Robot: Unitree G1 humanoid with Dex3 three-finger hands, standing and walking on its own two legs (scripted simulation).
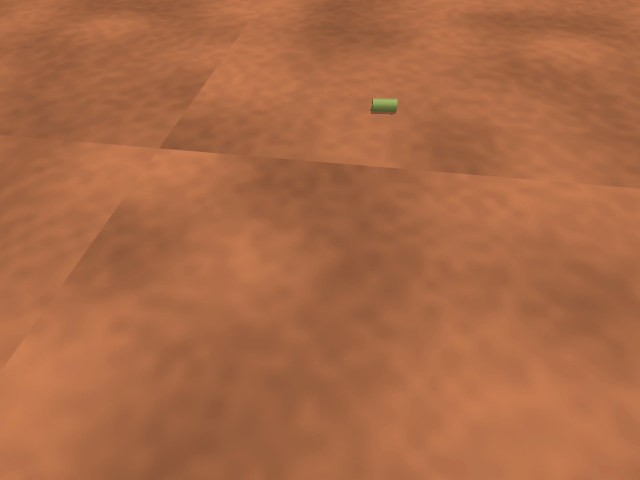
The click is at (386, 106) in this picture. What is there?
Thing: lying can
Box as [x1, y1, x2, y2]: [372, 98, 397, 111]
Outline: 372,100 372,110 396,110 396,99 373,98
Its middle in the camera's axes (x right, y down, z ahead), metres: +0.35 -0.79 +2.30
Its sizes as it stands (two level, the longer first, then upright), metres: 0.141 0.072 0.072
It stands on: the floor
